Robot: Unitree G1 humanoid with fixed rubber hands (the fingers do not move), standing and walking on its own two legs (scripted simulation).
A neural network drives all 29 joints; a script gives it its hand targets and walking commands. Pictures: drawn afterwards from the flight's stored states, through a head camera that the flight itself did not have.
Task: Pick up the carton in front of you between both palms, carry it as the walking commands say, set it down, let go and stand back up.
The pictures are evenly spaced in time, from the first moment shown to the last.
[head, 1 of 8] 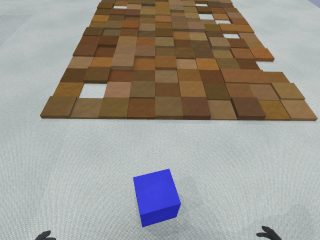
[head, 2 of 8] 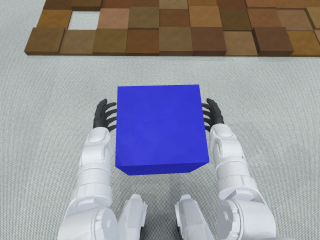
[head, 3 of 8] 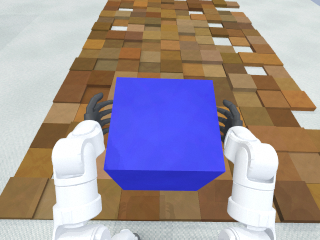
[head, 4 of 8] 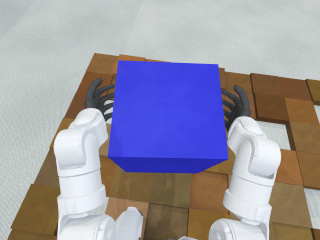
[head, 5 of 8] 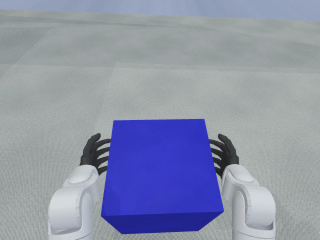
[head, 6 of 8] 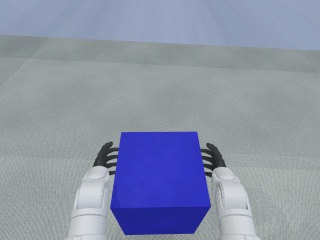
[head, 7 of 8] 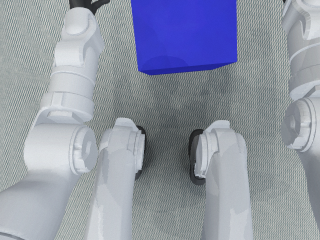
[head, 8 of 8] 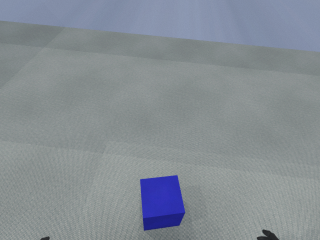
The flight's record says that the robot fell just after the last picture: no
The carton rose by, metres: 0.78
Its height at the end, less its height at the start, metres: +0.00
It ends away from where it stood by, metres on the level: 7.07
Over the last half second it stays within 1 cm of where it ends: yes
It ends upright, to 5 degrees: yes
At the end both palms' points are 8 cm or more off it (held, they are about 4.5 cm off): yes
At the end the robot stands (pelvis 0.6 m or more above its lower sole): yes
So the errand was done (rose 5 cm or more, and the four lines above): yes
